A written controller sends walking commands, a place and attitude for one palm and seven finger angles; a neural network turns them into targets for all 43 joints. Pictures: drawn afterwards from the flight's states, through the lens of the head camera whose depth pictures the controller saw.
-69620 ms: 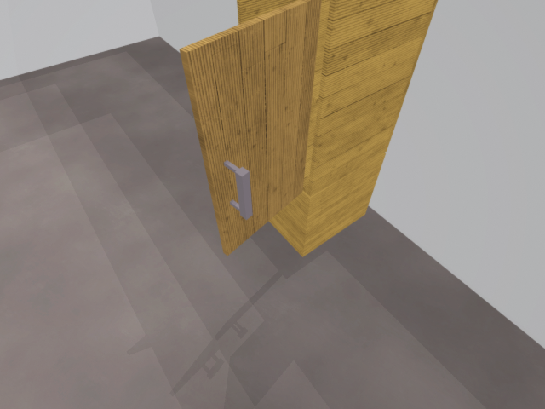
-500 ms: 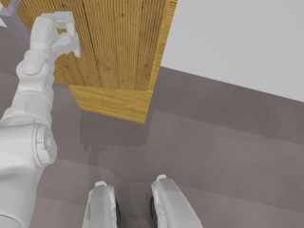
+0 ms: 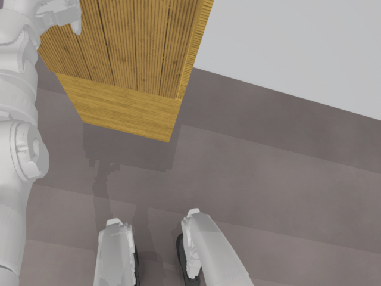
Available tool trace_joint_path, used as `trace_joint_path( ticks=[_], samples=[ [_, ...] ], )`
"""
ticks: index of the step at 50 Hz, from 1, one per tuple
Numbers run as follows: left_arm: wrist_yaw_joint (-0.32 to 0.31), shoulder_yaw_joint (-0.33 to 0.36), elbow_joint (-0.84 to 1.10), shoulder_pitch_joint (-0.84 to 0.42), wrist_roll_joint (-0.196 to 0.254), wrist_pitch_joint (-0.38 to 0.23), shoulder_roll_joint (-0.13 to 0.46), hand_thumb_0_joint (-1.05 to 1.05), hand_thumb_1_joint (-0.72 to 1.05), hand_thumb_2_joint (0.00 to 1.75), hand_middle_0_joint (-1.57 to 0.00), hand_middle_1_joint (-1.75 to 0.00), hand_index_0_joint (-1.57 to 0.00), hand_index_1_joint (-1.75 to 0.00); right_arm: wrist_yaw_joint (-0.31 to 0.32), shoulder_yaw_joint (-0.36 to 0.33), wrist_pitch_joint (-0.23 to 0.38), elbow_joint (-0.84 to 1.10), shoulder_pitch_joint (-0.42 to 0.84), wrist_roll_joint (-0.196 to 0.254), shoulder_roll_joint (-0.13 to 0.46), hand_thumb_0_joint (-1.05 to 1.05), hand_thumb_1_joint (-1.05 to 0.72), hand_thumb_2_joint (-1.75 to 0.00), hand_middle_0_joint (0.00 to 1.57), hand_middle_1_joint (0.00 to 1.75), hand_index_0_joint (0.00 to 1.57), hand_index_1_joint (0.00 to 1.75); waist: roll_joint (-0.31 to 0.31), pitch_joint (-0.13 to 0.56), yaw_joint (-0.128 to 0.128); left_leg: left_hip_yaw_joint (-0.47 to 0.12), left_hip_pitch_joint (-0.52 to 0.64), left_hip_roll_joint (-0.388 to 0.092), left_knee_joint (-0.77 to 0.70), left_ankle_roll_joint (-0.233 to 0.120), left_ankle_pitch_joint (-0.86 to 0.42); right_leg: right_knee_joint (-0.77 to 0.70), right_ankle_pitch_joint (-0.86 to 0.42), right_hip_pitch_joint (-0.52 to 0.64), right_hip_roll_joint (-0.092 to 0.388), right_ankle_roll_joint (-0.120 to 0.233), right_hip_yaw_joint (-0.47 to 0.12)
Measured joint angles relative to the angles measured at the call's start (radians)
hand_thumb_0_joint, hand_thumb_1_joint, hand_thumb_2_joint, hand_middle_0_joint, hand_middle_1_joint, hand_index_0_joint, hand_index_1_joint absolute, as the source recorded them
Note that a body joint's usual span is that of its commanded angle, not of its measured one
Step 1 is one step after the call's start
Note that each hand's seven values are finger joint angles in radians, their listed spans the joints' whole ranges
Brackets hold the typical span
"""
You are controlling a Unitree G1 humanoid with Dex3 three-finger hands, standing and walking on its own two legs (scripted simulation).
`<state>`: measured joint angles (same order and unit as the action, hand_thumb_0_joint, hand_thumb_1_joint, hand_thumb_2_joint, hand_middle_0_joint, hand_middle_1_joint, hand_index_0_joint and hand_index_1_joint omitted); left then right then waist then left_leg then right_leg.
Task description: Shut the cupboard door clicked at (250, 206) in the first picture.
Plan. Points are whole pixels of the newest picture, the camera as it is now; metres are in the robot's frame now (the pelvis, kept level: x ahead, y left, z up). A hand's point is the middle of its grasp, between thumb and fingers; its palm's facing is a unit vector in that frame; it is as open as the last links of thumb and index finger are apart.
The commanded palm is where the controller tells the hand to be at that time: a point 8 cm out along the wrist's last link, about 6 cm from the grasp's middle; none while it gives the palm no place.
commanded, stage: pull the fist back off the door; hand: left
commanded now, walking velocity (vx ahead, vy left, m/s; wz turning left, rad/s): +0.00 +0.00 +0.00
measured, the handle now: out of the picture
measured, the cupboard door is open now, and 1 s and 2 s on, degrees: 3 0 0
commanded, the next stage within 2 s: draw the hand back to the body in 0.98 s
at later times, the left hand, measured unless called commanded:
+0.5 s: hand (90, 5) +0.60 +0.10 +0.10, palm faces +0.17 -0.98 -0.04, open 2.9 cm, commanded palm +0.57 +0.11 +0.09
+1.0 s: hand (104, 40) +0.54 +0.08 +0.09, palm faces +0.16 -0.99 -0.03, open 3.1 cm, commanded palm +0.51 +0.13 +0.09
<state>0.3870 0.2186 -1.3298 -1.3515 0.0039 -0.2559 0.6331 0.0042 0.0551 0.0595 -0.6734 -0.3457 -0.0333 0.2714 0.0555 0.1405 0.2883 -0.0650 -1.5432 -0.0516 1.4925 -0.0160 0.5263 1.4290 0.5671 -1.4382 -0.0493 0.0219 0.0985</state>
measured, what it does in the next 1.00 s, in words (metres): rises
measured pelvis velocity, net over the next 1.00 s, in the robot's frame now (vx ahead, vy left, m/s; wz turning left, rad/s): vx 0.05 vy -0.01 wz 0.05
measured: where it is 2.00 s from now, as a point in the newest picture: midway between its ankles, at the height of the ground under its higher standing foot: (161, 274)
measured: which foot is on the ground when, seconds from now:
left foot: down 0.00-1.00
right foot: down 0.00-1.00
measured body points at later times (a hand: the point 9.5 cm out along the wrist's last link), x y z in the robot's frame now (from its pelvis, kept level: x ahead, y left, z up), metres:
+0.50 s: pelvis -0.01 +0.00 +0.01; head +0.18 +0.03 +0.42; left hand +0.59 +0.15 +0.11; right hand -0.05 -0.23 -0.09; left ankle +0.06 +0.11 -0.56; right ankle +0.05 -0.12 -0.56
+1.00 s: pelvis +0.05 -0.01 +0.06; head +0.19 +0.00 +0.48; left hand +0.52 +0.14 +0.10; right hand +0.09 -0.27 -0.07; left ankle +0.06 +0.11 -0.56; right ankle +0.05 -0.12 -0.56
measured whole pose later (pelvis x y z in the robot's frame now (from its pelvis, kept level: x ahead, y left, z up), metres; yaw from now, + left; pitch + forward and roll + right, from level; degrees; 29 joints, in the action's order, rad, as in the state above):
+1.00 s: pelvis +0.05 -0.01 +0.06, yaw +3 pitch +28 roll -1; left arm -0.25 0.21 -1.08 -0.84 -0.04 -0.55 0.15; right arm -0.10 -0.03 -0.05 -0.64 -0.32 -0.09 0.24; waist 0.05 0.18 0.16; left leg 0.00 -1.21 -0.03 1.26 0.00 0.53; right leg 1.26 0.59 -1.15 -0.03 0.03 0.04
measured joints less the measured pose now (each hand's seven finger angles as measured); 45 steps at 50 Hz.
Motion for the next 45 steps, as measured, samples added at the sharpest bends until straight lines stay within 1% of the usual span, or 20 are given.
trace_joint_path(
  ticks=[6, 7, 9, 10, 12, 14, 15, 16, 17, 18, 19, 21, 24, 27, 31, 36, 40, 45],
  samples=[
    [-0.011, -0.024, -0.005, -0.057, -0.015, 0.032, 0.009, 0.01, 0.88, 0.98, -1.3, -1.5, -1.3, -1.5, 0.003, 0.008, 0.018, -0.007, 0.0, -0.007, -0.006, 0.0, -0.91, -0.89, 0.21, 0.3, 0.2, 0.3, -0.003, -0.001, 0.018, -0.003, -0.037, 0.002, 0.021, -0.004, -0.002, 0.018, -0.003, -0.034, 0.001, -0.003, 0.002],
    [-0.035, -0.002, -0.004, -0.062, -0.014, 0.039, -0.003, 0.01, 0.87, 0.98, -1.3, -1.5, -1.3, -1.5, 0.004, 0.008, 0.02, -0.002, -0.008, -0.016, -0.007, 0.0, -0.91, -0.89, 0.21, 0.3, 0.2, 0.3, 0.0, 0.0, 0.016, -0.004, -0.043, 0.001, 0.024, -0.004, -0.003, 0.019, -0.004, -0.039, 0.001, -0.004, 0.003],
    [-0.14, 0.04, 0.004, -0.056, -0.015, 0.033, -0.05, 0.01, 0.8, 0.97, -1.3, -1.5, -1.3, -1.5, -0.005, 0.006, 0.023, 0.009, -0.032, -0.035, -0.012, 0.0, -0.91, -0.89, 0.2, 0.3, 0.2, 0.3, 0.002, 0.004, 0.0, -0.003, -0.05, 0.002, 0.025, -0.005, -0.005, 0.019, -0.007, -0.046, 0.002, -0.008, 0.003],
    [-0.21, 0.063, 0.006, -0.053, -0.017, 0.03, -0.078, 0.0, 0.75, 0.96, -1.3, -1.5, -1.3, -1.5, -0.015, 0.008, 0.022, 0.009, -0.041, -0.046, -0.017, 0.0, -0.91, -0.89, 0.2, 0.3, 0.2, 0.3, 0.0, 0.005, -0.007, -0.002, -0.05, 0.003, 0.022, -0.005, -0.007, 0.018, -0.008, -0.046, 0.003, -0.009, 0.001],
    [-0.37, 0.101, 0.012, -0.045, -0.031, 0.024, -0.131, -0.03, 0.67, 0.94, -1.3, -1.5, -1.3, -1.5, -0.039, 0.011, 0.018, 0.009, -0.051, -0.068, -0.028, 0.0, -0.91, -0.89, 0.2, 0.3, 0.2, 0.3, -0.003, 0.009, -0.013, 0.0, -0.049, 0.006, 0.015, -0.005, -0.014, 0.014, -0.013, -0.045, 0.006, -0.011, 0.0],
    [-0.525, 0.124, 0.014, -0.034, -0.068, 0.004, -0.173, -0.05, 0.62, 0.92, -1.3, -1.5, -1.3, -1.5, -0.066, 0.01, 0.016, 0.004, -0.056, -0.088, -0.042, 0.0, -0.91, -0.89, 0.2, 0.3, 0.2, 0.3, -0.001, 0.016, -0.009, -0.001, -0.048, 0.01, 0.005, -0.004, -0.022, 0.007, -0.018, -0.044, 0.01, -0.011, 0.001],
    [-0.589, 0.125, 0.01, -0.029, -0.096, -0.01, -0.184, -0.06, 0.61, 0.91, -1.3, -1.5, -1.3, -1.5, -0.08, 0.008, 0.014, 0.001, -0.056, -0.097, -0.049, 0.0, -0.91, -0.89, 0.2, 0.3, 0.2, 0.3, 0.0, 0.019, -0.004, 0.0, -0.045, 0.011, 0.0, -0.003, -0.026, 0.004, -0.02, -0.042, 0.011, -0.011, 0.001],
    [-0.639, 0.117, 0.001, -0.024, -0.124, -0.023, -0.187, -0.06, 0.62, 0.91, -1.3, -1.5, -1.3, -1.5, -0.093, 0.006, 0.012, -0.002, -0.056, -0.103, -0.056, 0.0, -0.91, -0.89, 0.21, 0.3, 0.2, 0.3, 0.003, 0.021, 0.004, -0.001, -0.042, 0.013, -0.005, -0.002, -0.029, 0.0, -0.022, -0.039, 0.012, -0.01, 0.001],
    [-0.673, 0.105, -0.008, -0.018, -0.148, -0.036, -0.186, -0.06, 0.64, 0.92, -1.3, -1.5, -1.3, -1.5, -0.104, 0.003, 0.01, -0.006, -0.055, -0.106, -0.062, 0.0, -0.91, -0.89, 0.21, 0.3, 0.2, 0.3, 0.006, 0.021, 0.011, -0.001, -0.037, 0.014, -0.01, -0.001, -0.032, -0.005, -0.024, -0.035, 0.013, -0.01, 0.002],
    [-0.692, 0.094, -0.018, -0.014, -0.165, -0.046, -0.183, -0.05, 0.66, 0.93, -1.3, -1.5, -1.29, -1.5, -0.113, 0.001, 0.006, -0.009, -0.054, -0.107, -0.066, 0.0, -0.91, -0.89, 0.21, 0.3, 0.2, 0.3, 0.009, 0.021, 0.018, -0.001, -0.031, 0.014, -0.016, -0.001, -0.034, -0.01, -0.026, -0.029, 0.014, -0.009, 0.002],
    [-0.699, 0.084, -0.03, -0.01, -0.172, -0.055, -0.179, -0.04, 0.69, 0.93, -1.3, -1.5, -1.3, -1.5, -0.118, 0.0, 0.002, -0.012, -0.055, -0.106, -0.07, 0.0, -0.91, -0.89, 0.21, 0.3, 0.2, 0.3, 0.012, 0.02, 0.023, -0.001, -0.024, 0.015, -0.023, 0.0, -0.036, -0.016, -0.028, -0.022, 0.014, -0.008, 0.001],
    [-0.686, 0.072, -0.052, -0.004, -0.169, -0.067, -0.171, -0.03, 0.76, 0.95, -1.3, -1.5, -1.3, -1.5, -0.121, 0.0, -0.005, -0.015, -0.061, -0.102, -0.072, 0.0, -0.91, -0.89, 0.21, 0.3, 0.2, 0.3, 0.017, 0.018, 0.031, 0.001, -0.008, 0.015, -0.038, 0.0, -0.04, -0.029, -0.032, -0.008, 0.014, -0.007, -0.001],
    [-0.642, 0.081, -0.067, 0.014, -0.133, -0.078, -0.172, -0.01, 0.84, 0.97, -1.3, -1.5, -1.3, -1.5, -0.117, 0.002, -0.014, -0.015, -0.077, -0.092, -0.065, 0.0, -0.91, -0.89, 0.21, 0.3, 0.2, 0.3, 0.023, 0.018, 0.03, 0.008, 0.02, 0.012, -0.062, 0.0, -0.043, -0.051, -0.036, 0.016, 0.012, -0.006, -0.007],
    [-0.616, 0.103, -0.05, 0.054, -0.099, -0.102, -0.19, 0.0, 0.88, 0.96, -1.3, -1.5, -1.3, -1.5, -0.114, -0.003, -0.022, -0.009, -0.096, -0.087, -0.051, 0.0, -0.91, -0.89, 0.21, 0.3, 0.2, 0.3, 0.027, 0.019, 0.02, 0.018, 0.052, 0.007, -0.085, 0.0, -0.04, -0.071, -0.037, 0.042, 0.007, -0.006, -0.018],
    [-0.609, 0.122, 0.005, 0.137, -0.086, -0.15, -0.231, 0.01, 0.89, 0.93, -1.3, -1.5, -1.3, -1.5, -0.116, -0.02, -0.04, -0.001, -0.11, -0.081, -0.035, 0.0, -0.91, -0.89, 0.21, 0.3, 0.2, 0.3, 0.027, 0.021, -0.001, 0.035, 0.101, 0.0, -0.112, 0.0, -0.03, -0.093, -0.031, 0.08, 0.001, -0.007, -0.036],
    [-0.615, 0.119, 0.086, 0.256, -0.068, -0.188, -0.301, 0.01, 0.9, 0.91, -1.3, -1.5, -1.3, -1.5, -0.117, -0.046, -0.069, 0.007, -0.101, -0.073, -0.027, 0.0, -0.91, -0.89, 0.2, 0.3, 0.2, 0.3, 0.02, 0.02, -0.034, 0.052, 0.166, 0.0, -0.147, 0.002, -0.016, -0.118, -0.018, 0.134, 0.001, -0.006, -0.053],
    [-0.622, 0.095, 0.173, 0.362, -0.049, -0.227, -0.366, 0.02, 0.9, 0.91, -1.3, -1.5, -1.3, -1.5, -0.115, -0.067, -0.084, 0.013, -0.077, -0.069, -0.029, 0.0, -0.91, -0.89, 0.2, 0.3, 0.2, 0.3, 0.01, 0.022, -0.066, 0.061, 0.22, 0.004, -0.178, 0.006, -0.009, -0.138, -0.007, 0.182, 0.005, -0.004, -0.062],
    [-0.63, 0.031, 0.239, 0.463, -0.04, -0.266, -0.436, 0.02, 0.9, 0.9, -1.3, -1.5, -1.3, -1.5, -0.112, -0.084, -0.1, 0.02, -0.029, -0.063, -0.032, 0.0, -0.91, -0.89, 0.2, 0.3, 0.2, 0.3, 0.0, 0.029, -0.106, 0.064, 0.283, 0.012, -0.211, 0.012, -0.001, -0.161, 0.008, 0.242, 0.013, 0.001, -0.064]
  ],
)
